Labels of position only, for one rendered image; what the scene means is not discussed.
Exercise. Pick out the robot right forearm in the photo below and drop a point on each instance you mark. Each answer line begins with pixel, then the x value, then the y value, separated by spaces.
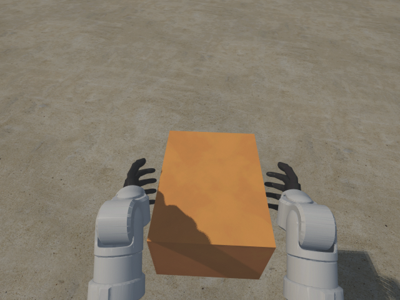
pixel 311 246

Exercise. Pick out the robot left forearm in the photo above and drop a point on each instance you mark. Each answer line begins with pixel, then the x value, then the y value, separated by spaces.
pixel 118 246

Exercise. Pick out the left robot hand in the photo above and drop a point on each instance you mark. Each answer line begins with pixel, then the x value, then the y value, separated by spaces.
pixel 134 174

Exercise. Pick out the carton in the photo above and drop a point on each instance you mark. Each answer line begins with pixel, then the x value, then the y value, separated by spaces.
pixel 211 215

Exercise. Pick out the right robot hand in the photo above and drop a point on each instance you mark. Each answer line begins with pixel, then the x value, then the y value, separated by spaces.
pixel 290 180

